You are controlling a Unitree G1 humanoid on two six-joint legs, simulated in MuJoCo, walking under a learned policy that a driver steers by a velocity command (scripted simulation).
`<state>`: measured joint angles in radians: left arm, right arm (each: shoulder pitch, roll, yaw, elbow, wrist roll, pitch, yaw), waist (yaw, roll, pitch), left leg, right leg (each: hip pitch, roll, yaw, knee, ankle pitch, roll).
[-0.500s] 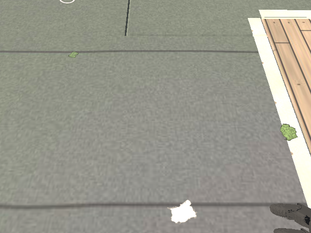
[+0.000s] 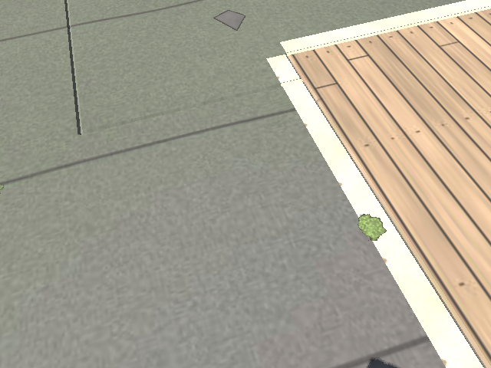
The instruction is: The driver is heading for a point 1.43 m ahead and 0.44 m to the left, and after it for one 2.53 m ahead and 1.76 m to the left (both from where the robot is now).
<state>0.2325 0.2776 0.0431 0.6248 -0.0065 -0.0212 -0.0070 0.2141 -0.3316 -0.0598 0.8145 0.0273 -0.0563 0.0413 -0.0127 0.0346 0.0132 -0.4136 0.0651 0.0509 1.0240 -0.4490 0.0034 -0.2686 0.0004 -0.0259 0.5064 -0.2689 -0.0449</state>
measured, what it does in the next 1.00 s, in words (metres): walks ahead, turning left: left foot, then right foot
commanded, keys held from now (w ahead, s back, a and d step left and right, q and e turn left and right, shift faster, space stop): w+q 0.84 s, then w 0.16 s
